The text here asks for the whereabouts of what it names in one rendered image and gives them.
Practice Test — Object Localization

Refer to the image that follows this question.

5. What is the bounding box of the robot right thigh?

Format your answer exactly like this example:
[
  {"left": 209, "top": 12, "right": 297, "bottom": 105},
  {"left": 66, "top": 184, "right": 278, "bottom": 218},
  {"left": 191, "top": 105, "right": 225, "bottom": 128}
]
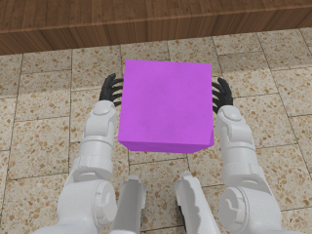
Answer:
[{"left": 174, "top": 175, "right": 221, "bottom": 234}]

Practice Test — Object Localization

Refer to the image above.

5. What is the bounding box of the carton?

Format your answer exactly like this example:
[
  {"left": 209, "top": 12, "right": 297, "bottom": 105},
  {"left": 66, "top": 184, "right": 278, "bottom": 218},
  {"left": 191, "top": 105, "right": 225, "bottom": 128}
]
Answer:
[{"left": 117, "top": 59, "right": 215, "bottom": 154}]

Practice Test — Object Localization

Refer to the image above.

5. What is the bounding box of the robot left forearm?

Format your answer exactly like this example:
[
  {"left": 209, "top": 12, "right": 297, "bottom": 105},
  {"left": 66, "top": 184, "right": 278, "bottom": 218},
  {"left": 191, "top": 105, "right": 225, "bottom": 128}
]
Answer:
[{"left": 57, "top": 99, "right": 118, "bottom": 218}]

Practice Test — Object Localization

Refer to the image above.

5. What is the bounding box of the right robot hand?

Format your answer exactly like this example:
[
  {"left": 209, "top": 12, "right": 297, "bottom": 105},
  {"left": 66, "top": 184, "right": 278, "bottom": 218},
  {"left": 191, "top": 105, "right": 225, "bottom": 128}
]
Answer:
[{"left": 212, "top": 77, "right": 233, "bottom": 115}]

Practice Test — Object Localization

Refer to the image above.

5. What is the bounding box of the robot right foot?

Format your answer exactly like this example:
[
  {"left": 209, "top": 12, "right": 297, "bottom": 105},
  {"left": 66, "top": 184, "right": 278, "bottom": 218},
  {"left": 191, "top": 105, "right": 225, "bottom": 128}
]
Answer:
[{"left": 178, "top": 206, "right": 187, "bottom": 232}]

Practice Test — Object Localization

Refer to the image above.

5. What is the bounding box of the right robot upper arm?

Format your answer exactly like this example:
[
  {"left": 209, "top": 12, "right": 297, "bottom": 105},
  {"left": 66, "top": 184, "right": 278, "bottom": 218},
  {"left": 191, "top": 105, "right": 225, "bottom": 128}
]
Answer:
[{"left": 217, "top": 185, "right": 306, "bottom": 234}]

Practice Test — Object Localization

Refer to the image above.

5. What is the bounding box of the robot right forearm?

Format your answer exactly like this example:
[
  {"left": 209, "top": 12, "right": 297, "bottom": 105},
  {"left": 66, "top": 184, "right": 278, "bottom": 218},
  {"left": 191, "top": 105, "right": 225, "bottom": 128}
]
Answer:
[{"left": 214, "top": 105, "right": 282, "bottom": 223}]

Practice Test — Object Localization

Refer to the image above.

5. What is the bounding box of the left robot hand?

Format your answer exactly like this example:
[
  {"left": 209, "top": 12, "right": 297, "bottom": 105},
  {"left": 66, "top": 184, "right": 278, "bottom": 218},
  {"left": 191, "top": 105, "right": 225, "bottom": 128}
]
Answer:
[{"left": 98, "top": 73, "right": 124, "bottom": 107}]

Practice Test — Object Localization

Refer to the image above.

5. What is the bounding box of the left robot upper arm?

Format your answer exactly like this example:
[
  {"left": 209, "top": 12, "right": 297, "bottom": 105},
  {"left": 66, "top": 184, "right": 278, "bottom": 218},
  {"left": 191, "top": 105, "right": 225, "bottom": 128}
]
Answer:
[{"left": 31, "top": 179, "right": 118, "bottom": 234}]

